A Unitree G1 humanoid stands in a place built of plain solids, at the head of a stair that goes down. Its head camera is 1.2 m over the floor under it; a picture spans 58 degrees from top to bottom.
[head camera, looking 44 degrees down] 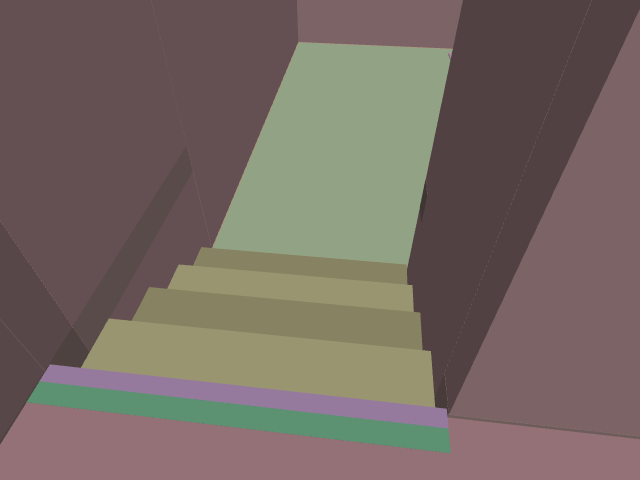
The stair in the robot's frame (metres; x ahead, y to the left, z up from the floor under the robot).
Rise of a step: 0.15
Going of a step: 0.28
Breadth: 1.20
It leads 7 degrees to the right of straight ahead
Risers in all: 5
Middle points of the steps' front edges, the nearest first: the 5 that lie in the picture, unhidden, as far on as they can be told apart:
0.62 0.23 0.00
0.90 0.20 -0.15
1.18 0.17 -0.30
1.46 0.14 -0.45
1.74 0.10 -0.60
